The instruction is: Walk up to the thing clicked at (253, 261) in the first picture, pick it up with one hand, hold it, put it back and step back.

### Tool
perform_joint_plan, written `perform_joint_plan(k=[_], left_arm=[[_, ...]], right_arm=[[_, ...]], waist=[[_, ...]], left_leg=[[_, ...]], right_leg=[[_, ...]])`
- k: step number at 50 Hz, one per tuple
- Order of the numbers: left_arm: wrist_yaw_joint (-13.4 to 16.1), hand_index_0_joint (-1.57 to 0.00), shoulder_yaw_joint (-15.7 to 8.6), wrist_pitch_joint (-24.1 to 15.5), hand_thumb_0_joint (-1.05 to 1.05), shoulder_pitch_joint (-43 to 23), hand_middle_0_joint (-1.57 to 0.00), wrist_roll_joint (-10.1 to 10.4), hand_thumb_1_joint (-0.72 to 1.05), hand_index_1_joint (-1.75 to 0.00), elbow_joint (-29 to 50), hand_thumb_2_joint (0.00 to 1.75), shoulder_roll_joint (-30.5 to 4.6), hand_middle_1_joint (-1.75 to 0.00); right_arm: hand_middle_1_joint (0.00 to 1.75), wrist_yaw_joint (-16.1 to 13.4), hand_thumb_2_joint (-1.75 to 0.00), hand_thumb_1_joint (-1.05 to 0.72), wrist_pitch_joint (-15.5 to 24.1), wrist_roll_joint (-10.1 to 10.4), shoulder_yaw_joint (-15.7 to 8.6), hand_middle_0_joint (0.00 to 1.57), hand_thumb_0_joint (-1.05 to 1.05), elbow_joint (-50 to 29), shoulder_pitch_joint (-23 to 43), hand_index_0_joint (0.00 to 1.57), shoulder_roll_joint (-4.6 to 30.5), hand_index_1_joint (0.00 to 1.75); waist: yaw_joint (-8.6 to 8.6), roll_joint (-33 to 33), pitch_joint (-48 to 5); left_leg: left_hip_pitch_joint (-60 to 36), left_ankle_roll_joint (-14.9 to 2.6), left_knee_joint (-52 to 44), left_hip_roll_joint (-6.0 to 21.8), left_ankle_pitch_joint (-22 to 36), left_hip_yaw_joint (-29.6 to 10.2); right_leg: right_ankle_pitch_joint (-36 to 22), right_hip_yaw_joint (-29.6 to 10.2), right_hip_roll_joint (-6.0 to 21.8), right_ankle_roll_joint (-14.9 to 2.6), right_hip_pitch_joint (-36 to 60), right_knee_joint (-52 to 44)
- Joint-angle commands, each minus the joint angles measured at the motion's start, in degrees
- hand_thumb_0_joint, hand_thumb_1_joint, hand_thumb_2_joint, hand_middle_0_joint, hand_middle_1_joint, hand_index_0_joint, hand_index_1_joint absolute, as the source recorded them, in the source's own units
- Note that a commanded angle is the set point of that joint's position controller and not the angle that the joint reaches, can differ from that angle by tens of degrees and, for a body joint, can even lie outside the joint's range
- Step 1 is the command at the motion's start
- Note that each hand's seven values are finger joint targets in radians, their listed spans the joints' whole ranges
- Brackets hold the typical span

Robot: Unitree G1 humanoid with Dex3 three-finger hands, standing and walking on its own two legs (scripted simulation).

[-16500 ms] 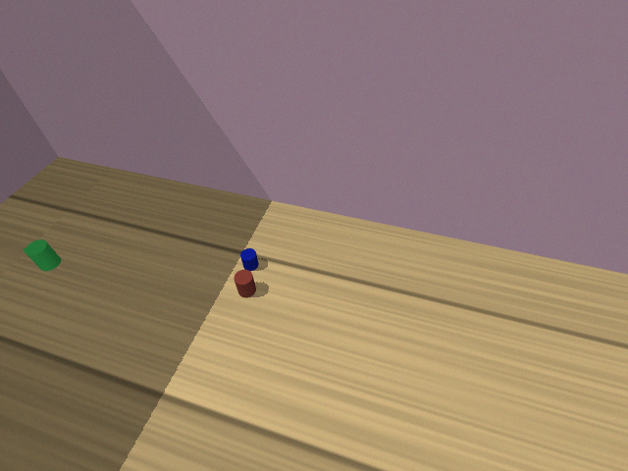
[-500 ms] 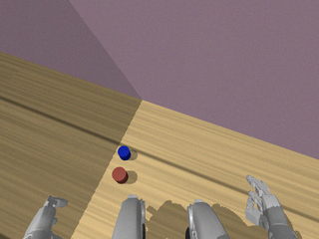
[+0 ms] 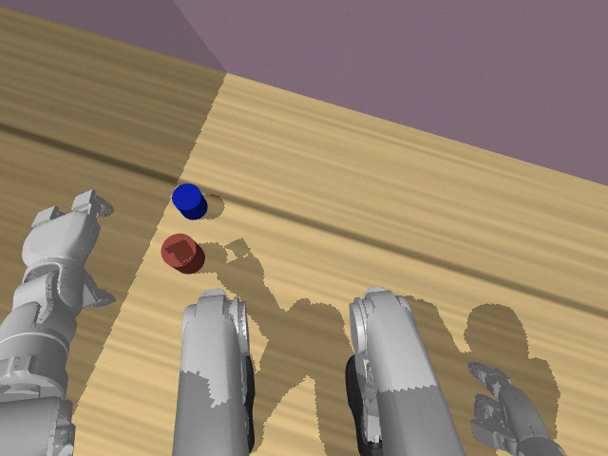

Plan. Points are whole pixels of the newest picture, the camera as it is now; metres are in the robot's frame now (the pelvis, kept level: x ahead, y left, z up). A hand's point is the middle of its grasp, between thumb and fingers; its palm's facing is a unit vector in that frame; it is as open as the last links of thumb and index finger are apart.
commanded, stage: rise first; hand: left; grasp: from above
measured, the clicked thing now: (190, 202) +0.56 +0.26 -0.40
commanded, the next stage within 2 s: none
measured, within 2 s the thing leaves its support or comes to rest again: neither
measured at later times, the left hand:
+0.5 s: hand (124, 225) +0.45 +0.32 -0.22, palm faces -0.43 -0.03 -0.90, open 14.1 cm
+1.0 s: hand (141, 211) +0.49 +0.31 -0.25, palm faces -0.43 -0.05 -0.90, open 14.0 cm
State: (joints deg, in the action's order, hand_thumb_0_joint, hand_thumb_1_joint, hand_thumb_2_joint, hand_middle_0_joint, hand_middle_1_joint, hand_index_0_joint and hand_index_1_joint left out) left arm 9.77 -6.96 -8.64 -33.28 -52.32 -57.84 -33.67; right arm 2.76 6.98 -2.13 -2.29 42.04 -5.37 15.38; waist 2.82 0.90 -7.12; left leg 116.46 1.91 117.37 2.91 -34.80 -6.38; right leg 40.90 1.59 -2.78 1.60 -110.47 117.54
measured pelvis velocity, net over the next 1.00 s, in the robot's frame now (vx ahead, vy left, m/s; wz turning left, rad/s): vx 0.00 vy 0.01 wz -0.10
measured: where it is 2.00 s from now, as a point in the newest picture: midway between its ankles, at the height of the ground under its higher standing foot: (304, 423)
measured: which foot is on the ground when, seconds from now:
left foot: down 0.00-1.00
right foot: down 0.00-1.00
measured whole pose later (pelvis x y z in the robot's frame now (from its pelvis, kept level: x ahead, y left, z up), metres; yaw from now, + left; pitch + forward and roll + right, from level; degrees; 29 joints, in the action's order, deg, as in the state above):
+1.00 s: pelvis +0.00 +0.01 -0.09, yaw -6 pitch +33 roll -9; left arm 19.6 -8.2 -12.3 -55.2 -71.6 -80.4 -47.7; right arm 6.3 0.7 -8.3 4.6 42.3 -6.8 14.8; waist 12.7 -2.0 -0.6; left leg 132.6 1.9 135.5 3.0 -36.9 -11.3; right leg 42.2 4.4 -5.2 3.2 -124.6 132.7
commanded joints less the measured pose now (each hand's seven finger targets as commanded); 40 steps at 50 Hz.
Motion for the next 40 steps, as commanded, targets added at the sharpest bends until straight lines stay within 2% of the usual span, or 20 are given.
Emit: perform_joint_plan(k=[1, 2, 3, 5, 9, 15, 16, 20, 22, 24, 25, 26, 27, 28, 29, 32, 34, 36, 38, 40], left_arm=[[2.69, -0.07, -3.22, -2.82, 0.0, -18.05, -0.08, -3.62, -0.56, -1.04, 3.7, 1.04, -20.26, -1.03], [3.0, -0.07, -3.58, -3.19, 0.0, -19.32, -0.08, -4.57, -0.57, -1.03, 2.9, 1.05, -21.14, -1.02], [3.23, -0.07, -2.7, -3.48, 0.0, -20.99, -0.08, -5.63, -0.57, -1.04, 1.66, 1.04, -20.7, -1.02], [3.95, -0.07, -2.21, -3.97, 0.0, -21.8, -0.07, -7.51, -0.56, -1.03, -0.74, 1.03, -20.84, -1.02], [5.88, -0.06, -1.61, -4.69, 0.0, -26.0, -0.07, -10.58, -0.58, -1.02, -3.01, 1.05, -22.2, -1.01], [8.88, -0.06, -2.29, -5.36, 0.0, -30.07, -0.06, -15.76, -0.56, -1.02, -6.51, 1.03, -25.06, -1.02], [9.36, -0.06, -1.64, -5.43, 0.0, -30.18, -0.06, -16.29, -0.56, -1.02, -6.88, 1.02, -23.88, -1.02], [10.9, -0.06, -1.84, -5.22, 0.0, -32.15, -0.06, -18.61, -0.55, -1.01, -8.15, 1.02, -24.82, -1.02], [11.58, -0.07, -1.53, -5.03, 0.0, -33.49, -0.06, -19.25, -0.55, -1.02, -9.96, 1.01, -25.37, -1.03], [12.02, -0.07, -0.93, -4.74, 0.0, -34.01, -0.06, -19.36, -0.55, -1.01, -11.06, 1.0, -24.24, -1.02], [12.29, -0.07, -1.45, -4.73, 0.0, -35.76, -0.06, -18.91, -0.54, -1.01, -10.22, 1.0, -25.1, -1.03], [12.36, -0.07, -1.31, -4.37, 0.0, -34.04, -0.06, -19.09, -0.55, -1.01, -12.65, 1.01, -24.42, -1.02], [12.78, -0.07, -2.04, -4.39, 0.0, -36.62, -0.05, -18.71, -0.53, -1.01, -11.32, 0.99, -26.2, -1.03], [12.93, -0.07, -1.8, -4.19, 0.0, -36.92, -0.06, -18.78, -0.55, -1.01, -11.54, 1.0, -25.59, -1.02], [12.95, -0.08, -0.93, -4.05, 0.0, -37.3, -0.06, -19.01, -0.54, -1.02, -13.1, 0.99, -25.33, -1.03], [13.26, -0.08, -1.59, -3.83, 0.0, -38.49, -0.06, -18.95, -0.54, -1.02, -14.06, 0.99, -26.77, -1.03], [13.13, -0.08, -1.24, -3.72, 0.0, -38.48, -0.06, -18.88, -0.55, -1.02, -14.11, 1.0, -26.44, -1.04], [13.28, -0.08, -2.6, -3.62, 0.0, -38.54, -0.06, -18.84, -0.53, -1.03, -13.55, 0.98, -28.39, -1.05], [13.04, -0.09, -1.58, -3.31, 0.0, -38.2, -0.07, -18.62, -0.53, -1.03, -15.04, 0.98, -27.39, -1.05], [12.84, -0.09, -2.02, -3.33, 0.0, -38.37, -0.07, -18.8, -0.53, -1.04, -15.77, 0.98, -28.42, -1.06]], right_arm=[[0.3, -0.44, -0.9, -0.9, 0.75, -0.46, -3.85, 0.2, 0.0, -3.38, -9.16, 0.2, 11.06, 0.3], [0.3, -0.45, -0.9, -0.9, 0.36, -0.58, -3.76, 0.2, 0.0, -2.98, -9.37, 0.2, 11.15, 0.3], [0.3, -0.39, -0.9, -0.9, -0.03, -0.77, -3.64, 0.2, 0.0, -2.63, -9.54, 0.2, 11.37, 0.3], [0.3, -0.25, -0.9, -0.9, -0.97, -1.05, -3.37, 0.2, 0.0, -2.39, -9.7, 0.2, 11.44, 0.3], [0.3, 0.11, -0.9, -0.9, -2.7, -1.68, -2.88, 0.2, 0.0, -1.68, -10.58, 0.2, 11.94, 0.3], [0.3, 0.85, -0.9, -0.9, -4.51, -2.7, -1.81, 0.2, 0.0, -0.17, -11.45, 0.2, 12.48, 0.3], [0.3, 1.02, -0.9, -0.9, -4.67, -2.98, -1.64, 0.2, 0.0, -0.03, -11.65, 0.2, 12.35, 0.3], [0.3, 1.49, -0.9, -0.9, -5.35, -3.78, -1.33, 0.2, 0.0, 0.49, -12.51, 0.2, 12.83, 0.3], [0.3, 1.63, -0.91, -0.9, -5.58, -4.03, -1.12, 0.2, 0.0, 0.52, -12.43, 0.2, 12.71, 0.3], [0.3, 1.85, -0.9, -0.9, -5.59, -4.47, -0.75, 0.2, 0.0, 0.65, -12.72, 0.2, 12.36, 0.3], [0.3, 1.85, -0.9, -0.9, -5.51, -4.51, -0.77, 0.2, 0.0, 0.66, -12.87, 0.2, 12.71, 0.3], [0.3, 2.04, -0.9, -0.9, -5.5, -4.75, -0.51, 0.2, 0.0, 0.67, -13.11, 0.2, 12.5, 0.3], [0.3, 2.04, -0.9, -0.9, -5.39, -4.84, -0.61, 0.2, 0.0, 0.64, -12.97, 0.2, 12.88, 0.3], [0.3, 2.06, -0.9, -0.9, -5.39, -5.03, -0.44, 0.2, 0.0, 0.56, -13.21, 0.2, 12.64, 0.3], [0.3, 2.13, -0.9, -0.9, -5.3, -5.12, -0.12, 0.2, 0.0, 0.63, -12.88, 0.2, 12.61, 0.3], [0.3, 2.2, -0.9, -0.9, -5.18, -5.44, 0.45, 0.2, 0.0, 0.66, -12.97, 0.2, 12.87, 0.3], [0.3, 2.29, -0.9, -0.91, -5.13, -5.6, 0.89, 0.2, 0.0, 0.74, -13.03, 0.2, 12.57, 0.3], [0.3, 2.36, -0.9, -0.91, -5.22, -5.71, 1.25, 0.2, 0.0, 0.67, -13.19, 0.2, 12.6, 0.3], [0.3, 2.45, -0.91, -0.91, -5.2, -5.94, 1.61, 0.2, 0.0, 0.56, -12.99, 0.2, 12.48, 0.3], [0.3, 2.6, -0.91, -0.91, -5.32, -6.06, 1.88, 0.2, 0.0, 0.49, -13.32, 0.2, 12.84, 0.3]], waist=[[0.87, 4.53, -37.45], [0.96, 4.51, -36.95], [1.78, 5.92, -35.25], [2.04, 6.96, -33.34], [3.73, 8.31, -32.19], [3.98, 13.09, -34.17], [4.33, 13.43, -33.7], [5.3, 15.03, -35.85], [5.99, 15.06, -34.52], [6.79, 14.38, -34.17], [6.57, 14.73, -35.0], [6.86, 14.44, -34.58], [7.14, 14.61, -35.24], [7.39, 14.34, -36.0], [7.88, 14.9, -34.24], [8.28, 15.06, -33.45], [8.4, 14.51, -34.43], [7.94, 14.92, -35.58], [8.8, 14.78, -34.45], [9.31, 14.4, -33.69]], left_leg=[[-24.73, -3.32, -8.69, -1.62, 1.25, 5.31], [-24.39, -3.26, -8.21, -1.62, 0.21, 5.03], [-24.06, -3.11, -8.25, -1.62, -1.75, 4.61], [-23.13, -3.01, -7.8, -1.54, -3.33, 4.1], [-21.92, -2.99, -6.28, -1.65, -4.58, 3.17], [-23.9, -2.51, -3.55, -1.37, 1.6, 2.74], [-23.59, -2.52, -3.05, -1.3, 2.45, 2.85], [-25.03, -2.55, -1.21, -1.06, 6.04, 2.63], [-23.18, -2.65, -0.64, -1.01, 4.81, 2.66], [-22.69, -2.87, 0.05, -0.92, 4.41, 2.56], [-22.65, -2.82, 0.16, -0.91, 4.16, 2.47], [-22.83, -2.82, 0.32, -0.81, 4.51, 2.2], [-22.03, -2.91, 0.84, -0.68, 3.86, 2.28], [-22.94, -2.92, 1.04, -0.68, 4.6, 2.12], [-21.19, -2.99, 1.37, -0.62, 3.72, 2.23], [-19.96, -3.05, 2.25, -0.47, 3.52, 2.22], [-19.28, -3.19, 3.43, -0.58, 4.9, 2.74], [-19.66, -3.21, 4.16, -0.5, 6.69, 2.91], [-18.86, -3.25, 4.85, -0.3, 6.9, 2.8], [-17.41, -3.41, 5.63, -0.29, 6.95, 2.87]], right_leg=[[-4.59, 2.54, -0.77, -3.15, 13.84, -16.0], [-3.45, 2.95, -0.87, -3.31, 12.14, -15.31], [-1.71, 3.6, -0.93, -3.56, 9.26, -14.25], [-0.77, 4.41, -1.06, -3.79, 6.59, -12.61], [-0.91, 5.36, -0.79, -3.82, 3.43, -10.0], [-6.89, 6.37, -0.72, -4.12, 0.08, -5.32], [-7.64, 6.55, -0.74, -3.99, -0.27, -5.01], [-11.18, 7.02, -0.83, -3.71, -0.26, -3.3], [-10.6, 7.04, -0.91, -3.75, -0.96, -3.05], [-10.33, 7.31, -1.16, -3.65, -1.22, -3.17], [-10.2, 7.33, -1.07, -3.66, -1.51, -2.86], [-10.41, 7.64, -1.17, -3.59, -1.44, -2.39], [-10.13, 7.59, -1.2, -3.53, -1.65, -2.36], [-10.72, 7.67, -1.31, -3.55, -1.13, -2.26], [-10.28, 7.65, -1.28, -3.54, -1.92, -1.83], [-10.31, 7.75, -1.48, -3.46, -2.09, -1.58], [-11.62, 7.62, -1.76, -3.4, -0.46, -1.67], [-13.17, 7.56, -1.88, -3.3, 0.82, -1.09], [-13.67, 7.7, -2.1, -3.24, 0.72, -0.79], [-14.03, 7.74, -2.11, -3.06, 1.35, -0.8]])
